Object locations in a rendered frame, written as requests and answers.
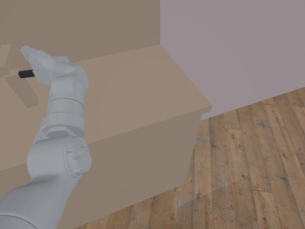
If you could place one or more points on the tap lever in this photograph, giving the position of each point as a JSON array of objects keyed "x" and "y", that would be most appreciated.
[{"x": 26, "y": 74}]

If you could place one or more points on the robot left hand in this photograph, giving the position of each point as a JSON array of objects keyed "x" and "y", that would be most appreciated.
[{"x": 41, "y": 63}]

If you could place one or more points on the counter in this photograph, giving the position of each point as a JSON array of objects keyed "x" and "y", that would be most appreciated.
[{"x": 142, "y": 112}]

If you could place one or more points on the robot left upper arm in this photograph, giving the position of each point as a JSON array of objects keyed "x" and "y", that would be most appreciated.
[{"x": 55, "y": 165}]

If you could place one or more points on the left robot forearm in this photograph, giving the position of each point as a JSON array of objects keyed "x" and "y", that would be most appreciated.
[{"x": 66, "y": 103}]

